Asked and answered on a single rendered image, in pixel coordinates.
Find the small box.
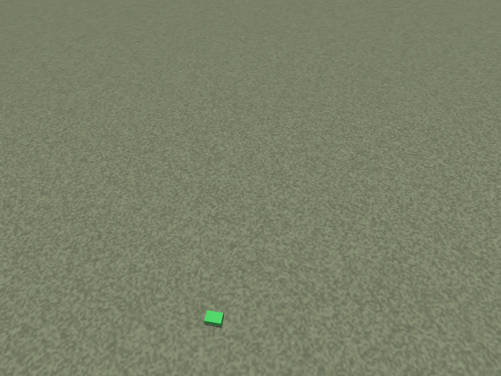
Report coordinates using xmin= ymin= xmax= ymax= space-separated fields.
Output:
xmin=204 ymin=310 xmax=224 ymax=326

